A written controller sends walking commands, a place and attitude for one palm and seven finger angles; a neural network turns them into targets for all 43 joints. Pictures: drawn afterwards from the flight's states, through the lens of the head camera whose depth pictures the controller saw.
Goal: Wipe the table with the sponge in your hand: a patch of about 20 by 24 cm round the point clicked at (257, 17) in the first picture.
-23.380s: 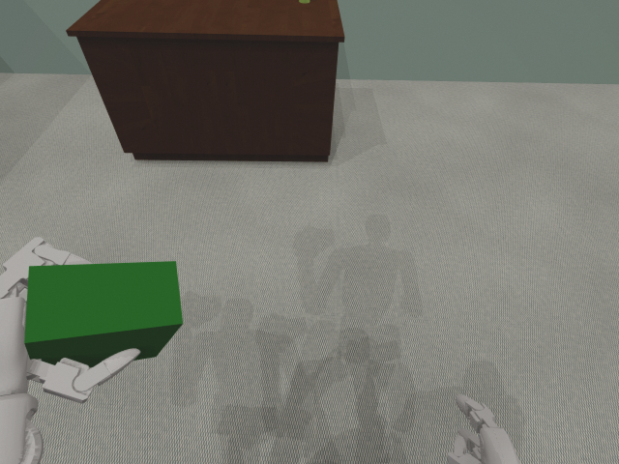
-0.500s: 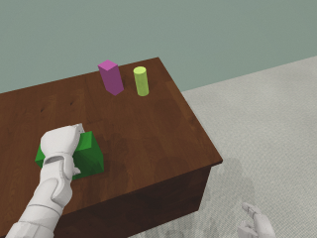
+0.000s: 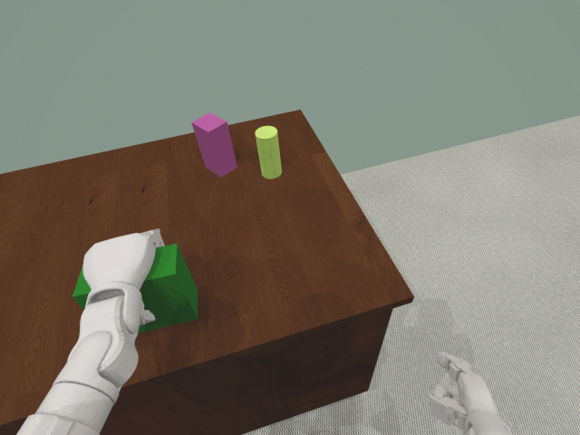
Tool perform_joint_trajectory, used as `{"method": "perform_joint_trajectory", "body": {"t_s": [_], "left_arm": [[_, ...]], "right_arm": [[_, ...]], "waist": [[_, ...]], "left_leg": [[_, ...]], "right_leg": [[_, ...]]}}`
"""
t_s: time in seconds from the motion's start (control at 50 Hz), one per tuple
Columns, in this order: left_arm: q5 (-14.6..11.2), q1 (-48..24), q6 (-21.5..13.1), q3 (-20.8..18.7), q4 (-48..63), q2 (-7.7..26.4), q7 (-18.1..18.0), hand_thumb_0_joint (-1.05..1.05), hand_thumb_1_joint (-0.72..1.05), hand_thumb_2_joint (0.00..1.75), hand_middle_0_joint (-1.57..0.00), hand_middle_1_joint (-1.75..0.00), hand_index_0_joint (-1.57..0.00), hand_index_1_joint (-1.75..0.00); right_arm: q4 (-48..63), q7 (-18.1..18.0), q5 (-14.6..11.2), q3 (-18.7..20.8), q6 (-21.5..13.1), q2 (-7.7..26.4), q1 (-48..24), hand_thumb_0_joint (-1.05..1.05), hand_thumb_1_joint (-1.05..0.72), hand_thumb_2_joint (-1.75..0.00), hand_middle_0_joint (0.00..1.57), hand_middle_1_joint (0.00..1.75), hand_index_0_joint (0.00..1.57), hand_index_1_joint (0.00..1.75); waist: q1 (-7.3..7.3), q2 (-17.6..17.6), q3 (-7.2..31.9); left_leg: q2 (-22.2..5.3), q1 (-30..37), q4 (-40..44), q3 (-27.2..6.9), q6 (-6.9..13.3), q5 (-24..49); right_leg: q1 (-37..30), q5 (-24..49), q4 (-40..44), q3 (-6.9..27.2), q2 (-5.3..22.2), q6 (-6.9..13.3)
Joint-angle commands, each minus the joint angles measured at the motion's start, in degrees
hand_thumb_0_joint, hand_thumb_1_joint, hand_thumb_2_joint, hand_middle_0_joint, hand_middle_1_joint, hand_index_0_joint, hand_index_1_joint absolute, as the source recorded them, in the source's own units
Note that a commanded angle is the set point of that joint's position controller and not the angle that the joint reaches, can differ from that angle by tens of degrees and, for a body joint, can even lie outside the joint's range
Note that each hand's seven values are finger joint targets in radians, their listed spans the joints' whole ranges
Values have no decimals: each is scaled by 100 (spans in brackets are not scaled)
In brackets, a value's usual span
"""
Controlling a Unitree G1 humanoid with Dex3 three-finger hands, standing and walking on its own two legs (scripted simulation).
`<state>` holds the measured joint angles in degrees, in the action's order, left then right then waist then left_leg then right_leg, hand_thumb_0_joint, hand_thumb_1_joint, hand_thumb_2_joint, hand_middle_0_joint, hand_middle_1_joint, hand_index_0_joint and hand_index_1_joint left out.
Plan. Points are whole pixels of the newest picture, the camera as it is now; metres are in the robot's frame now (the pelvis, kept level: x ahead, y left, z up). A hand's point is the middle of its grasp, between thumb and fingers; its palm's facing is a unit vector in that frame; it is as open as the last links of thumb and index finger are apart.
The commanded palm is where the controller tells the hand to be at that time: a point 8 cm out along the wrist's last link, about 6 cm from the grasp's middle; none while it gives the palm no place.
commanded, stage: lower the sponge onto the table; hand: left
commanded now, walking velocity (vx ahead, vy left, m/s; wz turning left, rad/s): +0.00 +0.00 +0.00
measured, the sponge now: (147, 299) +0.29 +0.27 +0.01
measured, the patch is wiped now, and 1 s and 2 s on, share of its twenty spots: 0.00 0.00 0.20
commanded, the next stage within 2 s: wipe forward along the first lane in 1.64 s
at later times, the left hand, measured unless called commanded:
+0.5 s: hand (139, 288) +0.29 +0.28 +0.03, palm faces -0.10 -0.06 -0.99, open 10.4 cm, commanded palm +0.28 +0.27 +0.09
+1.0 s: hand (140, 296) +0.29 +0.29 +0.01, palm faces -0.10 -0.07 -0.99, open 10.4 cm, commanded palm +0.27 +0.28 +0.07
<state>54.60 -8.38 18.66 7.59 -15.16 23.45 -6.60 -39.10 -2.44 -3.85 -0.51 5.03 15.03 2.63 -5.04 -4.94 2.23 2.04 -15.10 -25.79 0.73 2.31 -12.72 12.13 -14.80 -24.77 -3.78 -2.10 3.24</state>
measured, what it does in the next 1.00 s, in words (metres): stands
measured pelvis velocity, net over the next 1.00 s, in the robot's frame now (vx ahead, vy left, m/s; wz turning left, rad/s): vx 0.00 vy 0.00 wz -0.02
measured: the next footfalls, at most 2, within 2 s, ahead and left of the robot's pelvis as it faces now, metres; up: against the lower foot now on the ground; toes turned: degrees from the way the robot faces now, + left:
none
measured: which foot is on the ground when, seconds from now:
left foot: down 0.00-1.00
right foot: down 0.00-1.00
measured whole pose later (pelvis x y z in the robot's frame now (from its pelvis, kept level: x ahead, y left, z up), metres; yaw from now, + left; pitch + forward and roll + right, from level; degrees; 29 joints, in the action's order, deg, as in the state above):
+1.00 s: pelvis +0.00 +0.00 +0.00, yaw -1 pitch +4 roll +0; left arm 55.7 -7.4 15.9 5.1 -23.0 22.6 -11.0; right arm -40.3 -2.3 -4.0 0.9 5.0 15.2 5.1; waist -3.9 -3.7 3.2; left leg 1.5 -18.1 -28.0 1.4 2.4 -13.8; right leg 15.1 -15.2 -26.4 -3.0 -2.7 3.3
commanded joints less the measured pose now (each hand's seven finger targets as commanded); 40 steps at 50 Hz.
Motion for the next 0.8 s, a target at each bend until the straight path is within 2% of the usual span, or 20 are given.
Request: {"method": "perform_joint_trajectory", "body": {"t_s": [0.0,0.02,0.08,0.1,0.16,0.2,0.22,0.24,0.28,0.3,0.38,0.4,0.44,0.58,0.6,0.62,0.66,0.7,0.72,0.78], "left_arm": [[191,-1680,56,-1025,1120,1666,-277,0,10,130,-120,-160,-120,-160],[180,-1820,62,-712,1201,1343,-262,0,10,130,-120,-160,-120,-160],[203,-1922,51,-735,1114,1399,-292,0,10,130,-120,-160,-120,-160],[205,-1943,49,-918,1157,1597,-306,0,10,130,-120,-160,-120,-160],[184,-2020,10,-590,1080,1245,-288,0,10,130,-120,-160,-120,-160],[194,-1934,26,-864,995,1540,-288,0,10,130,-120,-160,-120,-160],[117,-1899,4,-638,1026,1261,-268,0,10,130,-120,-160,-120,-160],[149,-1815,11,-813,857,1452,-267,0,10,130,-120,-160,-120,-160],[127,-1796,37,-736,677,1382,-245,0,10,130,-120,-160,-120,-160],[138,-1839,25,-993,638,1665,-252,0,10,130,-120,-160,-120,-160],[146,-1954,-144,-801,620,1466,-246,0,10,130,-120,-160,-120,-160],[168,-2020,-210,-1024,654,1714,-281,0,10,130,-120,-160,-120,-160],[162,-1953,-359,-803,770,1409,-339,0,10,130,-120,-160,-120,-160],[173,-1577,-317,-955,560,1438,-566,0,10,130,-120,-160,-120,-160],[174,-1665,-272,-1110,518,1615,-600,0,10,130,-120,-160,-120,-160],[152,-1845,-252,-824,534,1339,-592,0,10,130,-120,-160,-120,-160],[178,-1907,-218,-955,317,1520,-613,0,10,130,-120,-160,-120,-160],[209,-1903,-263,-1014,552,1593,-633,0,10,130,-120,-160,-120,-160],[187,-1868,-291,-819,576,1337,-629,0,10,130,-120,-160,-120,-160],[226,-1652,-314,-822,420,1297,-645,0,10,130,-120,-160,-120,-160]], "right_arm": [[822,-66,4,216,-188,718,-901,0,-90,-90,20,30,20,30],[894,-74,-9,190,-188,651,-935,0,-90,-90,20,30,20,30],[848,-96,-20,201,-213,652,-929,0,-90,-90,20,30,20,30],[819,-101,-14,206,-207,688,-936,0,-90,-90,20,30,20,30],[837,-108,-28,216,-254,631,-868,0,-90,-90,20,30,20,30],[791,-119,-17,212,-238,677,-908,0,-90,-90,20,30,20,30],[834,-121,-26,224,-248,659,-828,0,-90,-90,20,30,20,30],[782,-118,-30,220,-243,680,-810,0,-90,-90,20,30,20,30],[775,-126,-45,216,-215,695,-796,0,-90,-90,20,30,20,30],[732,-129,-37,227,-198,749,-795,0,-90,-90,20,30,20,30],[782,-151,-43,253,-238,699,-714,0,-90,-90,20,30,20,30],[725,-155,-31,266,-241,739,-698,0,-90,-90,20,30,20,30],[781,-134,-32,301,-302,675,-622,0,-90,-90,20,30,20,30],[734,-92,-31,355,-305,736,-596,0,-90,-90,20,30,20,30],[683,-94,-32,351,-280,772,-613,0,-90,-90,20,30,20,30],[716,-103,-47,332,-283,733,-612,0,-90,-90,20,30,20,30],[659,-115,-57,336,-283,751,-594,0,-90,-90,20,30,20,30],[687,-114,-37,358,-286,768,-611,0,-90,-90,20,30,20,30],[716,-109,-34,362,-298,720,-561,0,-90,-90,20,30,20,30],[695,-73,-22,379,-293,729,-530,0,-90,-90,20,30,20,30]], "waist": [[-35,291,1477],[18,267,1480],[34,246,1480],[10,118,1474],[77,153,1455],[8,198,1421],[91,222,1478],[53,383,1502],[94,437,1314],[60,355,1305],[110,307,1404],[86,169,1421],[114,38,1545],[58,296,1577],[60,243,1472],[131,322,1484],[123,370,1442],[75,100,1636],[116,125,1738],[113,276,1692]], "left_leg": [[-8,769,175,-477,30,1564],[-12,779,182,-446,43,1526],[-10,813,162,-432,67,1450],[-8,844,193,-477,47,1441],[-32,858,165,-442,78,1345],[7,816,184,-474,72,1322],[-6,789,164,-396,97,1378],[9,726,150,-409,90,1393],[22,589,181,-368,100,1250],[28,583,201,-381,94,1195],[35,584,139,-334,133,1181],[37,618,145,-382,119,1167],[-1,706,75,-356,134,1288],[12,502,10,-324,113,1419],[6,500,53,-379,95,1342],[3,480,44,-340,118,1250],[0,451,34,-328,126,1155],[19,566,16,-367,109,1318],[-3,638,-35,-351,124,1438],[-17,586,-80,-359,108,1538]], "right_leg": [[-428,1736,233,710,102,116],[-416,1670,239,596,127,83],[-339,1571,265,641,119,85],[-343,1523,275,700,95,119],[-243,1382,280,584,115,83],[-297,1426,315,707,92,111],[-397,1584,280,612,124,75],[-425,1640,276,638,117,75],[-380,1591,320,673,131,56],[-385,1552,328,767,109,85],[-353,1525,311,699,137,49],[-311,1443,311,759,101,86],[-277,1532,248,646,126,74],[-347,1871,151,690,133,59],[-256,1718,176,737,100,87],[-240,1625,191,653,122,39],[-181,1505,206,681,117,45],[-260,1648,159,735,103,87],[-278,1767,115,634,116,68],[-220,1907,86,641,111,61]]}}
